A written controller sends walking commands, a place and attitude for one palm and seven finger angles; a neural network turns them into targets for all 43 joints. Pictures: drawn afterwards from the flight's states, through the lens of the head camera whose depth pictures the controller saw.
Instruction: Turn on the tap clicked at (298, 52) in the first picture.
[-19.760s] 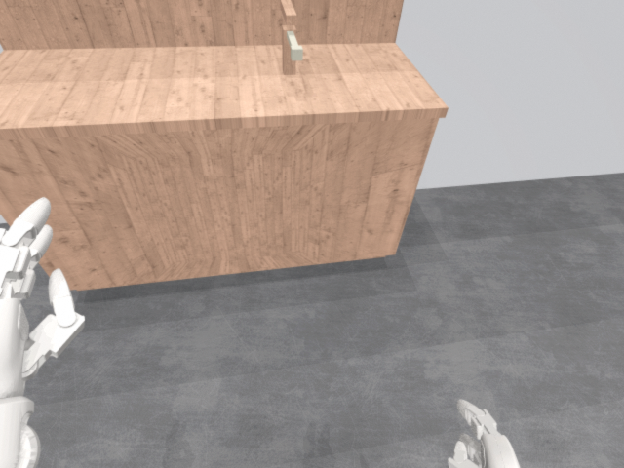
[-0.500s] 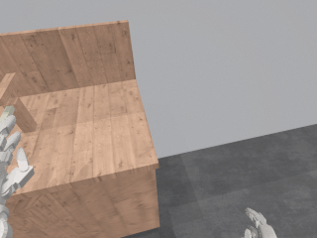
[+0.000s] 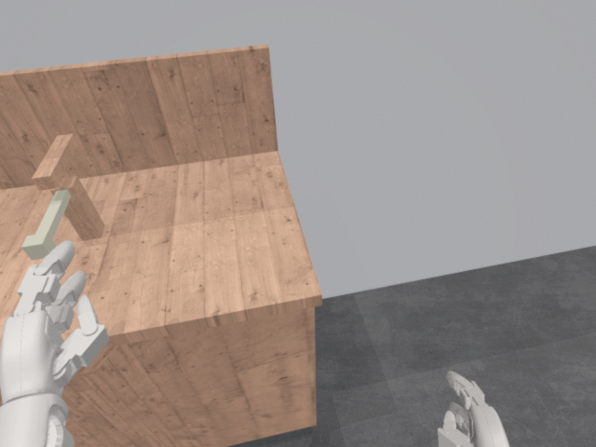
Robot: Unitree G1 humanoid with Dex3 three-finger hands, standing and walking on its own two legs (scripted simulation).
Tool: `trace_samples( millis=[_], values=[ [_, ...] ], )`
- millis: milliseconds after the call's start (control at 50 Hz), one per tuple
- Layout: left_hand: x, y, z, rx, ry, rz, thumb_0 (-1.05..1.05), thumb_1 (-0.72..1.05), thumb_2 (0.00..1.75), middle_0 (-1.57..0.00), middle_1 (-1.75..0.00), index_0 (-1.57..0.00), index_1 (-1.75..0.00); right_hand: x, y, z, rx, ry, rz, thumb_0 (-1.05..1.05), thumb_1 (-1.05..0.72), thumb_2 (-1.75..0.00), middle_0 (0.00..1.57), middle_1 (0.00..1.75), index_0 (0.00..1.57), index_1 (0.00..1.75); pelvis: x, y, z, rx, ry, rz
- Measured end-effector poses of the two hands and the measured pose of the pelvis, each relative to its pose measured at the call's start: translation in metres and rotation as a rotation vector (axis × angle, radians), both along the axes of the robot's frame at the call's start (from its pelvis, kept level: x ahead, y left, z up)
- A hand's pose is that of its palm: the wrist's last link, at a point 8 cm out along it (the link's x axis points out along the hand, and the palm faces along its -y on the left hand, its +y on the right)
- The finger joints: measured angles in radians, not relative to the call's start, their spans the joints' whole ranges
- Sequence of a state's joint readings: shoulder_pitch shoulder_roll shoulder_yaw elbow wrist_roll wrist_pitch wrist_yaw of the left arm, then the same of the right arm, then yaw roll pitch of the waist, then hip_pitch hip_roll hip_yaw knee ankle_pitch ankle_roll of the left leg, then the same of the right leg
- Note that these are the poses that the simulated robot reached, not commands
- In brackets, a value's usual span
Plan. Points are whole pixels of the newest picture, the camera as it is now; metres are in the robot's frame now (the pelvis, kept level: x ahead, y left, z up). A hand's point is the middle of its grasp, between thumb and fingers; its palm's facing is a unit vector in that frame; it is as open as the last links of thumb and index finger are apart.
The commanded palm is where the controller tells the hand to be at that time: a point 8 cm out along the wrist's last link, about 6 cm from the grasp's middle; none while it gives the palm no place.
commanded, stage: turn the palm inward beside the body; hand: left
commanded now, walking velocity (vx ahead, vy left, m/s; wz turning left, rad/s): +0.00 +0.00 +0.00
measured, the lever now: (39, 246) +0.33 +0.44 +0.10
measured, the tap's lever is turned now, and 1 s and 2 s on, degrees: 0 0 1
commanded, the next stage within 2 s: reach beside the lever's end, fingers flat in 0.84 s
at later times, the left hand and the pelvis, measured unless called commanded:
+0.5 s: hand (61, 352) +0.16 +0.27 +0.14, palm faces +0.51 -0.85 -0.11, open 7.4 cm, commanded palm +0.10 +0.30 +0.16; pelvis -0.03 +0.03 +0.00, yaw +0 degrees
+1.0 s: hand (93, 333) +0.18 +0.24 +0.15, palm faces +0.49 -0.86 -0.12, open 7.4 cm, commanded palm +0.13 +0.30 +0.15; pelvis +0.00 +0.01 +0.00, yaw +0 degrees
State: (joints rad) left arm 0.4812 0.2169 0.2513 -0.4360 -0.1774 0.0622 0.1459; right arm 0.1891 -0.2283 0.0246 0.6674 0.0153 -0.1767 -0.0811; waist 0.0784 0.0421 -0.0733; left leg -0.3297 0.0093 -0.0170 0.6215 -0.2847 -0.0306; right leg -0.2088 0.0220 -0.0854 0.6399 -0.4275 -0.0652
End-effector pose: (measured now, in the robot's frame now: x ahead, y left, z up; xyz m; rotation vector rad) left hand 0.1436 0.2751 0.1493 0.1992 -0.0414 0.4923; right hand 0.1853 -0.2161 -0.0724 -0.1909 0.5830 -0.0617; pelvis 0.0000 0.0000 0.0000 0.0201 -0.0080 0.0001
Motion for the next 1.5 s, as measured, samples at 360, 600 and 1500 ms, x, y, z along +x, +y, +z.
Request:
trace_samples(
  millis=[360, 600, 1500],
  values=[
    [-0.034, 0.018, -0.006, -0.061, 0.003, 0.025, 0.01, 0.89, 0.90, -0.20, -0.30, -0.21, -0.30, -0.030, 0.031, 0.008, -0.015, -0.033, 0.024, 0.01, -0.90, -0.90, 0.20, 0.30, 0.20, 0.30, -0.029, 0.026, 0.001, -0.027, -0.042, -0.002],
    [-0.020, 0.024, 0.002, -0.069, -0.008, 0.016, 0.01, 0.90, 0.90, -0.20, -0.30, -0.21, -0.30, -0.012, 0.047, 0.011, -0.011, -0.043, 0.060, 0.01, -0.90, -0.90, 0.20, 0.30, 0.20, 0.30, -0.019, 0.033, 0.003, -0.024, -0.029, 0.000],
    [0.021, 0.067, -0.012, -0.076, 0.058, 0.117, 0.01, 0.89, 0.89, -0.20, -0.30, -0.21, -0.29, -0.031, -0.034, -0.009, -0.040, 0.075, -0.096, 0.01, -0.90, -0.90, 0.20, 0.30, 0.20, 0.30, -0.004, -0.008, 0.006, -0.006, 0.014, -0.005]
  ],
)
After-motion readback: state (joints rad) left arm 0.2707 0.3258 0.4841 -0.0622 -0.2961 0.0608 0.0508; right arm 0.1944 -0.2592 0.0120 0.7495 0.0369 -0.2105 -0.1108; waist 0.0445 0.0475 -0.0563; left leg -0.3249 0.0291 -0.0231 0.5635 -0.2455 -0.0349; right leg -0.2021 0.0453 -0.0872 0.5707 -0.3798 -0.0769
